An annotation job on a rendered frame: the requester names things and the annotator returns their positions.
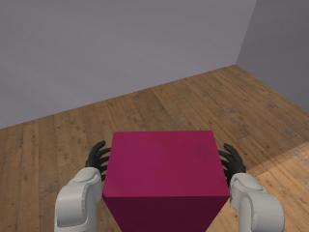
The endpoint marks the carton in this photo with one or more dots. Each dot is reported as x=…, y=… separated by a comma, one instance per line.
x=164, y=181

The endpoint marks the right robot forearm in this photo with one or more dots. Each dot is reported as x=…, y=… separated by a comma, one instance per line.
x=258, y=210

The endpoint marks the robot left hand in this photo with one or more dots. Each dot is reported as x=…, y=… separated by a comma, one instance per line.
x=95, y=160

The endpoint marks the robot right hand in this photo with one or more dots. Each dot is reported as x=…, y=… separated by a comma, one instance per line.
x=233, y=162

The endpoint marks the left robot forearm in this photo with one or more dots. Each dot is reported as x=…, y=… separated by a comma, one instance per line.
x=76, y=203

